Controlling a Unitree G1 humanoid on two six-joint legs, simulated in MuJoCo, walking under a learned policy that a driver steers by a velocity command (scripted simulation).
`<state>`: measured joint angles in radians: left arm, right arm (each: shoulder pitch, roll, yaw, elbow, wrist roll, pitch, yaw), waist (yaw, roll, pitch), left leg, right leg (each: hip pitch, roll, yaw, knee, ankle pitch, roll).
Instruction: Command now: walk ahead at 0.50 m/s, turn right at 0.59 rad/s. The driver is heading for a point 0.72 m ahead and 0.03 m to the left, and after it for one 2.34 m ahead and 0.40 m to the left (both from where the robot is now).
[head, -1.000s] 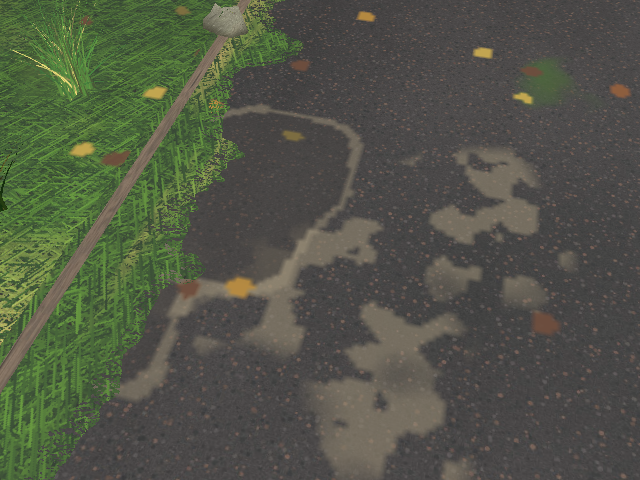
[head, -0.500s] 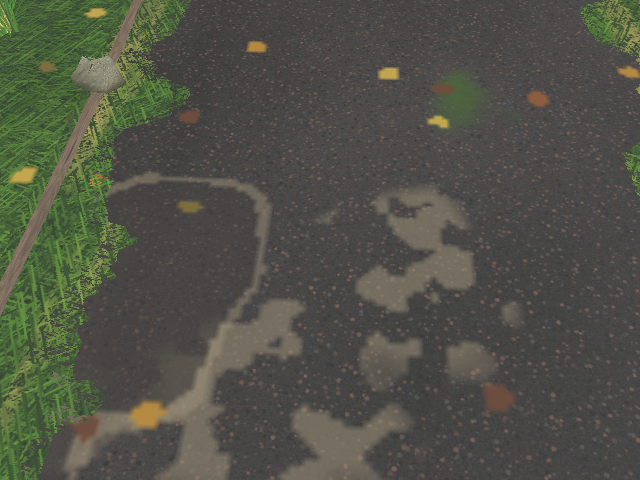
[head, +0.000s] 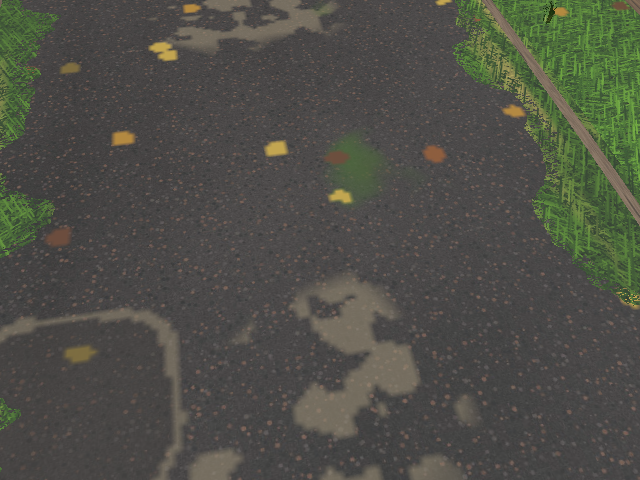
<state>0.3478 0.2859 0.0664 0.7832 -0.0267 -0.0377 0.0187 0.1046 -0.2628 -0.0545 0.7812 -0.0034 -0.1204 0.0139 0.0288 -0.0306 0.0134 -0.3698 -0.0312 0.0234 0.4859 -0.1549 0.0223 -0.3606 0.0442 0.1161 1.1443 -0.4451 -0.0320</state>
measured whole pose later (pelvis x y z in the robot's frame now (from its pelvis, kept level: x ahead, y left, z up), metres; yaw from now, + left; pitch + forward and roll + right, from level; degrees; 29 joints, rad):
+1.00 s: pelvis +0.53 -0.04 -0.02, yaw +7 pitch +2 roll -1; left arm 0.31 0.28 0.07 0.84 0.00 -0.05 0.02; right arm 0.08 -0.28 -0.07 0.73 0.02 -0.05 0.05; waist 0.03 0.02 0.06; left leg -0.53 -0.03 0.05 0.66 -0.17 0.11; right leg -0.09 -0.06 -0.14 0.89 -0.54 0.05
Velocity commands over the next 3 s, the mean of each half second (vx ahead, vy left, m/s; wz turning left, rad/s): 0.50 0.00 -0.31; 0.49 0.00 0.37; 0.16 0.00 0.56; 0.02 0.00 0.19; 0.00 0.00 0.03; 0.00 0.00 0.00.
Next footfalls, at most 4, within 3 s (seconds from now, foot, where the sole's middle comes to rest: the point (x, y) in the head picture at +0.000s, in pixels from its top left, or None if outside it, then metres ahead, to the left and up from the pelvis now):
0.40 right None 0.35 -0.18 -0.77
0.96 left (318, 392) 0.67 0.05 -0.77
1.42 right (383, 318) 0.86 -0.10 -0.77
1.78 left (294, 381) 0.69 0.10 -0.77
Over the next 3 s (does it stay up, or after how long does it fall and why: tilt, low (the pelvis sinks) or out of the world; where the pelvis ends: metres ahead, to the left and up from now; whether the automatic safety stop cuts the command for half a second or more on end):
stays up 0.74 0.00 0.01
